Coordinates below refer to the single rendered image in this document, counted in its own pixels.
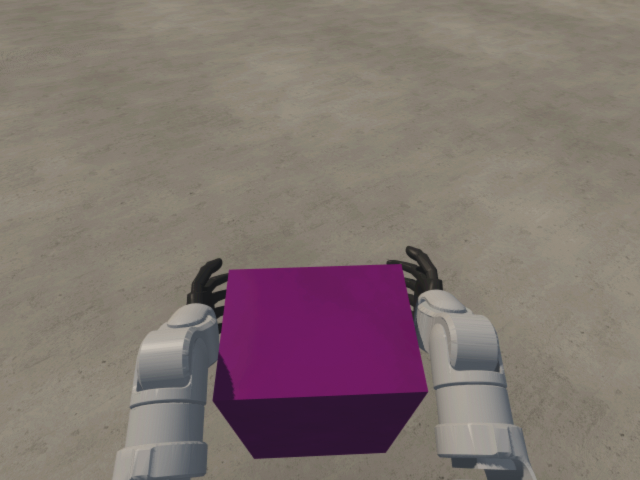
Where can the robot right forearm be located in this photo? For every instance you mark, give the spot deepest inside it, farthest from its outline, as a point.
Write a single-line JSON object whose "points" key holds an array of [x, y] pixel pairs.
{"points": [[476, 428]]}

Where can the robot right hand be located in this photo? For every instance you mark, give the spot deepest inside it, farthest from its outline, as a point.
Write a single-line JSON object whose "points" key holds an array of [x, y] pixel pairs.
{"points": [[425, 273]]}

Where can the robot left forearm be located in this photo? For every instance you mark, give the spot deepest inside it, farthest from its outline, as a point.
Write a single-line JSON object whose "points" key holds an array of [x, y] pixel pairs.
{"points": [[164, 438]]}

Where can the robot left hand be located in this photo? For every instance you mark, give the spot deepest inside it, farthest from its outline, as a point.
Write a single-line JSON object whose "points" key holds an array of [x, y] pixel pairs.
{"points": [[202, 287]]}

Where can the carton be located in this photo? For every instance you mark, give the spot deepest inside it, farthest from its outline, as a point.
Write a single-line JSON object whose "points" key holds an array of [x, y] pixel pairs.
{"points": [[317, 361]]}

